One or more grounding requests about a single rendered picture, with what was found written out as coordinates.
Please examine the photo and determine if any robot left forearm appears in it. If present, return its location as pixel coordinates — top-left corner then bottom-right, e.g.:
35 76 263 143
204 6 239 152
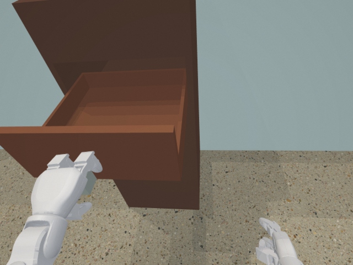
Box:
6 213 68 265

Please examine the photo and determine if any cabinet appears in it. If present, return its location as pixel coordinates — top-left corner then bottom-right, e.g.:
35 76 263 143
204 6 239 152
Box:
12 0 200 210

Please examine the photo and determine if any handle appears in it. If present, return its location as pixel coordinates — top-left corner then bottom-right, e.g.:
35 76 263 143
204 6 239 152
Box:
82 171 97 195

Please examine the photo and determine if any robot left hand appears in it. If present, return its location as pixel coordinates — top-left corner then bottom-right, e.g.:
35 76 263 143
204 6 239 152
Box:
31 151 103 220

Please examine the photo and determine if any robot right hand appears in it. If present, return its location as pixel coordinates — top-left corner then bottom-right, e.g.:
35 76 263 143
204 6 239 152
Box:
255 218 298 265

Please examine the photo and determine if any drawer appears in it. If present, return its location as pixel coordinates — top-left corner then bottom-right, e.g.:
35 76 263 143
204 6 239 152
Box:
0 68 188 181

